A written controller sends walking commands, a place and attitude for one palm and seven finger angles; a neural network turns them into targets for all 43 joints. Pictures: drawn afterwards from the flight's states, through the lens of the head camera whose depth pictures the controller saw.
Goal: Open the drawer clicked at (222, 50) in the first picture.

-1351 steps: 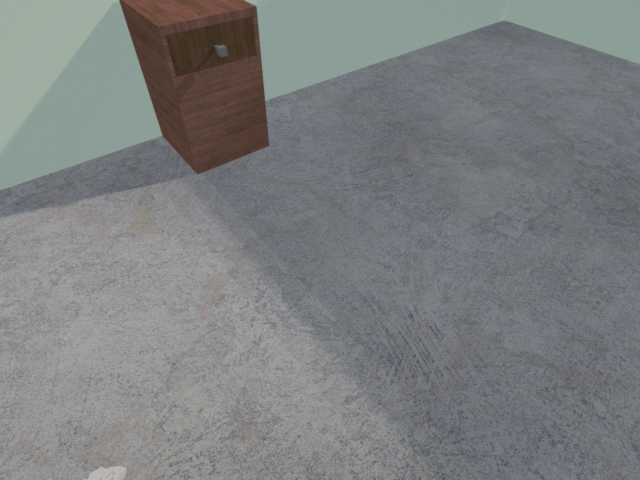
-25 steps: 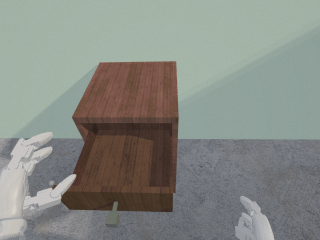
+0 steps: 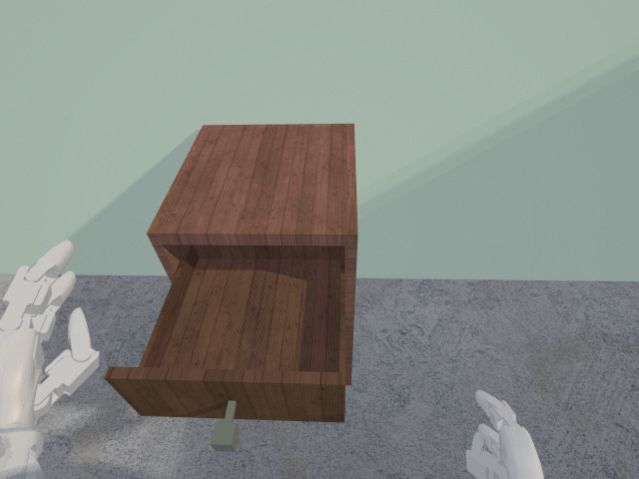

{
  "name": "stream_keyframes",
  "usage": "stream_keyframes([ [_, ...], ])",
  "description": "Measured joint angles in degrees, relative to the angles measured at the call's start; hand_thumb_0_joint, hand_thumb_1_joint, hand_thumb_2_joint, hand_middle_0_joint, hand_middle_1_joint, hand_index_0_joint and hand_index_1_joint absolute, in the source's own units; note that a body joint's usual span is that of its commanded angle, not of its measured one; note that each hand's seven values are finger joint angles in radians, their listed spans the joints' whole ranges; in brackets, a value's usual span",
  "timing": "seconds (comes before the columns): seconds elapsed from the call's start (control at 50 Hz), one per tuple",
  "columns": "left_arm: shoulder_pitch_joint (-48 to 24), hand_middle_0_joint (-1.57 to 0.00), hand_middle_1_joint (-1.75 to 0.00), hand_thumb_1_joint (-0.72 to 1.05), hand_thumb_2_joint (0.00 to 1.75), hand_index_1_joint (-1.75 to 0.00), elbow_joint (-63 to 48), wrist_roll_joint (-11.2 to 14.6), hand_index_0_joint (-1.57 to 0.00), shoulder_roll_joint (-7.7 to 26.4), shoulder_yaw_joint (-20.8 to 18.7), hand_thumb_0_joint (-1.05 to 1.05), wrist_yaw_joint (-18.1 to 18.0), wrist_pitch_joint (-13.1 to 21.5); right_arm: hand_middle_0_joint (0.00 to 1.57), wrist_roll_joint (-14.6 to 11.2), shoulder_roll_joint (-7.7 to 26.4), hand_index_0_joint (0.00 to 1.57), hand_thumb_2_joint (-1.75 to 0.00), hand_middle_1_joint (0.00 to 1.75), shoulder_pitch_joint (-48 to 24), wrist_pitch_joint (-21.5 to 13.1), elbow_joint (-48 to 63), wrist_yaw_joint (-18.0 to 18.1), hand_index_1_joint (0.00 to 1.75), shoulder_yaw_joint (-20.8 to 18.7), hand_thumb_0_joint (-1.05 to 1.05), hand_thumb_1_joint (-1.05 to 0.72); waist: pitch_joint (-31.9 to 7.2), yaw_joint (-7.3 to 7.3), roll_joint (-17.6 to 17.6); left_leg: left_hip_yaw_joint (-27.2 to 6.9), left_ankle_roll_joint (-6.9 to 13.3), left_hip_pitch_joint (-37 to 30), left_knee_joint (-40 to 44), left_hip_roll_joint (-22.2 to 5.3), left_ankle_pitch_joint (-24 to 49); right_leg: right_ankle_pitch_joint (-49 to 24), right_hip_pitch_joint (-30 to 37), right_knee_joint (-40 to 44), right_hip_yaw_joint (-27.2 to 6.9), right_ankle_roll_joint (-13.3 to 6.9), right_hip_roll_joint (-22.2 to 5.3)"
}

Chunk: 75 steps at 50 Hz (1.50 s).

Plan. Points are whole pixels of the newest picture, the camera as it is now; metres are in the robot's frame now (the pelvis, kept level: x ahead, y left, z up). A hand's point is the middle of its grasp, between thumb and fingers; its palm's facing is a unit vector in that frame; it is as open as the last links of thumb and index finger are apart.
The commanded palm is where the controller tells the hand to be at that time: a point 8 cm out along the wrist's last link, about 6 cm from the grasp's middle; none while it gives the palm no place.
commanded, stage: step back with the hand held close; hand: left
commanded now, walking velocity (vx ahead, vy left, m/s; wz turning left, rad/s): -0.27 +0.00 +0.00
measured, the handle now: (227, 424) +0.24 +0.20 -0.19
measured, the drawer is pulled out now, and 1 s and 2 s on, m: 0.29 0.29 0.29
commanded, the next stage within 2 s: stop stepping back and stand still in 1.50 s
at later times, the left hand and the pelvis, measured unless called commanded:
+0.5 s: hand (57, 389) +0.15 +0.26 +0.15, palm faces +0.30 -0.81 -0.50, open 7.4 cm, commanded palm +0.09 +0.30 +0.17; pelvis -0.04 +0.02 +0.00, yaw +0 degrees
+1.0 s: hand (13, 436) +0.11 +0.27 +0.15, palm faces +0.35 -0.82 -0.45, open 7.5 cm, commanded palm +0.03 +0.31 +0.17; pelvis -0.10 +0.03 -0.02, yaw +1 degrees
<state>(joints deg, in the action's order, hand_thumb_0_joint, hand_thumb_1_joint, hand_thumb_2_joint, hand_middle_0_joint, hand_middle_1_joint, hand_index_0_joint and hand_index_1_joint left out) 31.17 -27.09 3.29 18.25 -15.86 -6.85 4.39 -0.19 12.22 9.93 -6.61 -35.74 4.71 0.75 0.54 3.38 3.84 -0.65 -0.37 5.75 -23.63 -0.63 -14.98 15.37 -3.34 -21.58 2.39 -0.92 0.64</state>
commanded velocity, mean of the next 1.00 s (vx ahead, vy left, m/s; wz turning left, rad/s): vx -0.30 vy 0.00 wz -0.01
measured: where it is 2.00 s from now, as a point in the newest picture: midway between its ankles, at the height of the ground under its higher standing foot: outside the picture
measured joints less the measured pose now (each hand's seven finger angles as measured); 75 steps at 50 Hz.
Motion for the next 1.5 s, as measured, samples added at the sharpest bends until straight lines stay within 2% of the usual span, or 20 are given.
stream_keyframes([
  [0.14,0.4,-0.22,-0.30,0.88,0.90,-0.31,-1.9,-0.8,-0.21,1.5,-4.1,0.02,0.4,3.7,0.20,0.0,0.6,0.21,-0.90,0.30,-1.0,3.1,2.1,-0.8,0.30,-0.1,0.01,-0.90,0.6,-2.05,-0.2,-0.8,0.0,5.0,-2.1,-0.5,0.1,-1.2,-3.6,0.3,0.8,0.0,0.5],
  [0.22,3.7,-0.21,-0.30,0.89,0.90,-0.30,-4.1,-1.0,-0.21,2.1,-3.9,0.02,0.8,4.7,0.20,0.0,1.2,0.21,-0.90,0.30,-1.9,5.2,2.9,-0.9,0.30,-1.1,0.01,-0.90,1.3,-2.94,-0.5,-0.3,0.4,7.5,-2.2,-0.1,0.8,-1.7,-6.5,-0.4,0.4,0.4,0.1],
  [0.4,7.5,-0.22,-0.30,0.88,0.90,-0.30,-7.1,-0.6,-0.21,5.2,-4.6,0.02,0.2,4.5,0.20,-0.5,0.6,0.21,-0.90,0.30,-2.5,7.3,3.7,0.0,0.30,-2.4,0.01,-0.90,1.8,-3.49,-2.2,0.1,1.1,10.8,-3.8,0.8,1.6,-1.9,-10.4,-3.2,0.0,1.2,-0.9],
  [0.64,6.4,-0.22,-0.30,0.88,0.90,-0.30,-9.8,-0.8,-0.21,5.1,-5.5,0.02,-1.2,5.7,0.20,-0.4,-1.3,0.21,-0.90,0.30,-2.2,4.7,4.9,-0.5,0.30,-0.7,0.01,-0.90,1.5,-3.11,-4.5,-0.3,1.6,15.8,-7.3,1.2,2.9,-2.9,-15.3,-7.1,0.5,1.4,-1.3],
  [0.76,6.0,-0.22,-0.30,0.88,0.90,-0.30,-10.2,-1.1,-0.21,4.9,-6.6,0.02,-1.7,7.1,0.20,-0.3,-1.5,0.21,-0.90,0.30,-1.3,2.6,4.9,-0.7,0.30,-0.1,0.01,-0.90,1.4,-2.75,-3.8,-0.9,1.3,18.3,-10.5,0.6,2.5,-2.6,-17.4,-9.7,1.1,1.0,-0.8],
  [0.86,4.8,-0.22,-0.30,0.88,0.90,-0.30,-10.3,-1.1,-0.21,3.1,-4.9,0.02,-2.5,7.7,0.20,0.1,-0.5,0.21,-0.90,0.30,-0.5,2.2,2.4,-0.8,0.30,-0.7,0.01,-0.90,0.9,-2.64,-3.2,-2.1,0.8,20.2,-13.9,0.6,-2.4,-3.7,-17.8,-9.0,1.3,0.6,-0.1],
  [0.92,3.9,-0.22,-0.30,0.88,0.90,-0.30,-10.4,-1.2,-0.21,3.1,-4.5,0.02,-2.9,7.6,0.20,0.1,0.0,0.21,-0.90,0.30,-0.6,3.0,1.0,-0.4,0.30,-1.2,0.01,-0.90,1.2,-3.22,-3.6,-2.0,1.2,20.1,-12.9,0.7,1.8,-4.0,-18.1,-9.3,1.1,1.1,-0.2],
  [0.96,3.7,-0.22,-0.30,0.88,0.90,-0.30,-10.2,-1.3,-0.21,3.9,-5.1,0.02,-3.0,7.5,0.20,-0.1,-0.1,0.21,-0.90,0.30,-0.4,3.3,0.9,-0.1,0.30,-1.4,0.01,-0.90,1.4,-3.64,-4.1,-1.6,1.7,20.0,-12.1,0.7,3.9,-1.2,-19.0,-10.8,0.6,1.4,-0.1],
  [1.02,3.8,-0.22,-0.30,0.88,0.90,-0.30,-9.7,-1.5,-0.21,5.8,-6.7,0.02,-2.8,7.3,0.20,0.1,-1.2,0.21,-0.90,0.30,0.5,2.5,1.8,0.0,0.30,-1.6,0.01,-0.90,1.0,-4.81,-4.0,-2.2,2.0,20.5,-10.1,0.6,4.5,5.7,-20.4,-19.4,-1.3,1.3,1.6],
  [1.06,4.8,-0.22,-0.30,0.88,0.90,-0.30,-10.5,-1.0,-0.21,7.0,-7.9,0.02,-2.6,7.6,0.20,0.5,-2.1,0.21,-0.90,0.30,0.9,1.3,1.8,-0.4,0.30,-1.3,0.01,-0.90,0.3,-4.85,-4.4,-2.3,1.8,21.1,-8.5,0.3,5.8,8.8,-19.4,-21.8,-2.0,1.0,2.2],
  [1.22,5.1,-0.21,-0.30,0.89,0.90,-0.30,-13.0,0.3,-0.21,7.7,-7.9,0.02,-0.4,8.5,0.20,1.9,-3.1,0.21,-0.90,0.30,-4.4,-1.3,0.4,-2.7,0.30,0.6,0.01,-0.90,1.2,-2.43,-6.0,1.0,0.2,24.6,-5.3,-1.4,10.2,7.6,-9.9,-10.7,-3.1,0.9,1.4],
  [1.26,3.7,-0.21,-0.30,0.89,0.90,-0.30,-12.6,0.4,-0.21,7.4,-7.3,0.02,0.8,8.7,0.20,1.7,-2.4,0.21,-0.90,0.30,-6.7,-1.0,0.7,-3.1,0.30,0.6,0.01,-0.90,3.2,-2.36,-3.9,0.4,-0.5,25.7,-5.6,-2.9,11.4,8.9,-9.5,-8.1,-2.5,-0.5,2.8],
  [1.3,3.6,-0.22,-0.30,0.89,0.90,-0.30,-12.5,0.3,-0.21,7.3,-6.2,0.02,2.0,8.9,0.20,1.0,-1.6,0.21,-0.90,0.30,-7.5,-0.1,1.1,-3.5,0.30,0.1,0.01,-0.90,4.8,-3.11,-0.8,-1.6,-0.5,25.9,-6.5,-4.4,12.2,5.4,-8.3,-6.2,-0.9,-1.3,5.1],
  [1.32,4.4,-0.22,-0.30,0.88,0.90,-0.30,-12.7,0.2,-0.21,7.7,-6.0,0.02,2.5,9.1,0.20,0.3,-1.4,0.21,-0.90,0.30,-7.0,0.5,1.1,-3.5,0.30,-0.2,0.01,-0.90,4.5,-3.41,-0.5,-2.1,-0.2,26.1,-9.7,-4.0,8.7,4.7,-7.9,-5.8,-0.5,-1.6,5.3],
  [1.38,8.3,-0.22,-0.30,0.88,0.90,-0.30,-12.2,-0.3,-0.22,7.9,-6.4,0.02,2.4,10.1,0.20,-0.8,-1.6,0.21,-0.90,0.30,-4.4,2.9,0.7,-2.1,0.30,-0.8,0.01,-0.90,1.2,-3.80,-3.2,-1.6,-0.5,26.3,-25.0,0.7,-5.6,4.6,-8.6,-5.9,-0.9,-2.4,3.1],
  [1.4,9.2,-0.22,-0.30,0.88,0.90,-0.30,-11.4,-0.6,-0.22,7.5,-6.7,0.02,2.0,10.0,0.20,-0.7,-1.6,0.21,-0.90,0.30,-3.7,3.6,0.6,-1.4,0.30,-0.7,0.01,-0.90,0.1,-3.96,-4.1,-0.8,-0.6,25.2,-26.5,1.9,-8.5,4.3,-8.8,-5.6,-1.1,-2.4,2.4],
  [1.44,9.6,-0.22,-0.30,0.88,0.90,-0.30,-9.6,-1.1,-0.22,6.2,-7.1,0.02,1.0,9.3,0.20,-0.4,-1.1,0.21,-0.90,0.30,-3.1,4.7,0.8,0.0,0.30,-0.4,0.01,-0.90,-0.9,-4.36,-5.1,0.8,-0.8,20.8,-20.7,3.1,-8.6,3.0,-9.5,-5.2,-1.1,-2.4,1.6],
  [1.46,9.2,-0.22,-0.30,0.88,0.90,-0.30,-9.0,-1.1,-0.22,5.7,-7.1,0.01,0.4,8.7,0.20,-0.4,-0.6,0.21,-0.90,0.30,-3.0,5.2,1.1,0.5,0.30,-0.3,0.01,-0.90,-0.9,-4.62,-4.9,1.5,-0.7,17.8,-14.7,2.9,-4.0,2.3,-10.1,-5.9,-0.7,-2.1,1.7],
  [1.48,8.7,-0.22,-0.30,0.88,0.90,-0.30,-8.8,-1.0,-0.22,5.4,-6.9,0.01,-0.1,8.0,0.20,-0.5,0.0,0.21,-0.90,0.30,-3.0,5.4,1.7,0.7,0.30,-0.5,0.01,-0.90,-0.6,-4.83,-4.1,1.8,0.0,15.0,-8.8,2.0,4.8,1.9,-11.0,-7.3,0.2,-1.5,2.3],
  [1.5,7.6,-0.22,-0.30,0.88,0.90,-0.30,-8.8,-0.9,-0.22,5.7,-6.7,0.02,-0.6,7.4,0.20,-0.7,0.2,0.21,-0.90,0.30,-3.2,5.4,2.0,0.7,0.30,-1.1,0.01,-0.90,-0.1,-4.83,-4.2,1.8,1.5,13.7,-5.7,1.9,5.9,2.2,-12.4,-9.6,0.6,-0.6,2.3],
])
